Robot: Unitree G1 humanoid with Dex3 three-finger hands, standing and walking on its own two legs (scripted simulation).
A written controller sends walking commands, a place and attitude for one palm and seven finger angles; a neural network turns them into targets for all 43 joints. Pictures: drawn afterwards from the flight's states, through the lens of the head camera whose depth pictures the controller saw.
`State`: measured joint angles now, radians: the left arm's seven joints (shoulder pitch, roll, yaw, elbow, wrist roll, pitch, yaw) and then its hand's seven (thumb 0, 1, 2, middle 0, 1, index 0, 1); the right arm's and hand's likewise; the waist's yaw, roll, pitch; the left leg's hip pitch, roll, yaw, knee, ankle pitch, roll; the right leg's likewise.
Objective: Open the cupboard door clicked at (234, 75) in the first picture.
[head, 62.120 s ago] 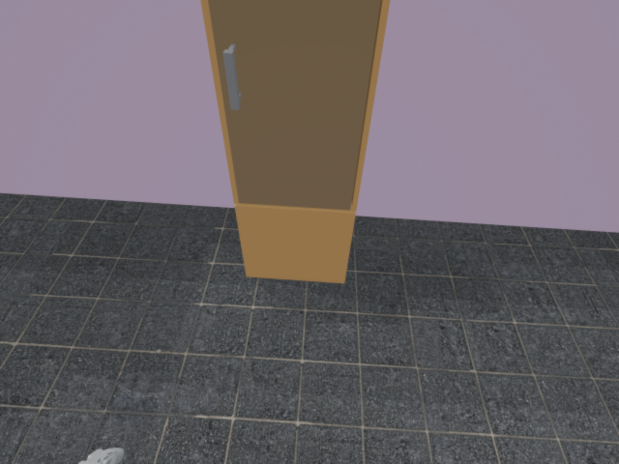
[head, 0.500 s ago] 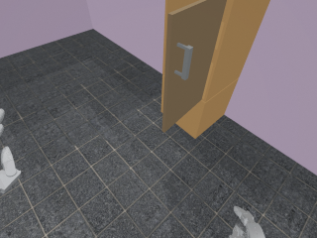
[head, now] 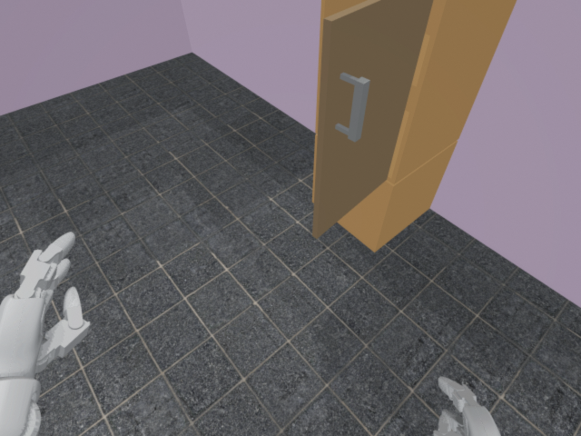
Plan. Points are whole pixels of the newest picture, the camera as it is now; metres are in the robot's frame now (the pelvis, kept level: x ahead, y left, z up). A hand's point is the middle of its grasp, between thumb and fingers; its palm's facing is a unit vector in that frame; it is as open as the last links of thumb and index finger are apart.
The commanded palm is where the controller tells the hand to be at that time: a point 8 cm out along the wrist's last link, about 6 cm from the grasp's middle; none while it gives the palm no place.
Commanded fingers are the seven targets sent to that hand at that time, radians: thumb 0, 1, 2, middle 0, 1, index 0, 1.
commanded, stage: let the arm hang, fingers relaxed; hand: left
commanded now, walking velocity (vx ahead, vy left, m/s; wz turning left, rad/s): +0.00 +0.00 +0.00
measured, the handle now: (350, 107) +0.71 -0.07 +0.08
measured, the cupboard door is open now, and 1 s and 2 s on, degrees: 95 95 95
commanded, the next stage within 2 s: look to check the result in 1.04 s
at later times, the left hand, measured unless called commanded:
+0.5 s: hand out of the picture -0.02 +0.16 -0.17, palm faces +0.02 -0.98 -0.22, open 7.3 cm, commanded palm none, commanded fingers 0.00 0.90 0.90 -0.20 -0.30 -0.20 -0.30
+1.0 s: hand out of the picture +0.00 +0.12 -0.17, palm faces +0.04 -0.99 -0.15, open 7.4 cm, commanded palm none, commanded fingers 0.00 0.90 0.90 -0.20 -0.30 -0.20 -0.30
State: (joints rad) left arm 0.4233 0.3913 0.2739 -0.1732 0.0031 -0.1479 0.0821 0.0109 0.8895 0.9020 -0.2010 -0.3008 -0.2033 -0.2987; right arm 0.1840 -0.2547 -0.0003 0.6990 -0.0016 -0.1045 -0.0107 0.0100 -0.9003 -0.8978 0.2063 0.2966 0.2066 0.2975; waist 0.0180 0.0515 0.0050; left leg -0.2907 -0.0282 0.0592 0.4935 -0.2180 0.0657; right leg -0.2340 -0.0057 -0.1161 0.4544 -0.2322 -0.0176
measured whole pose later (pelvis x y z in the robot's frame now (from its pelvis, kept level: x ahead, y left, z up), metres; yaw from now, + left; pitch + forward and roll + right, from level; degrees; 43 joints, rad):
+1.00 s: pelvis +0.01 -0.03 +0.01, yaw +0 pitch -2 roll +0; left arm 0.30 0.10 0.00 1.16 0.00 -0.01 0.03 0.01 0.91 0.90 -0.20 -0.30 -0.20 -0.30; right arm 0.32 -0.11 0.01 1.17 -0.02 0.01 -0.04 0.00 -0.91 -0.90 0.20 0.30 0.20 0.30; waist -0.01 0.01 0.04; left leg -0.17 -0.01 0.06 0.39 -0.20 0.03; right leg -0.13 0.02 -0.11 0.39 -0.24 -0.06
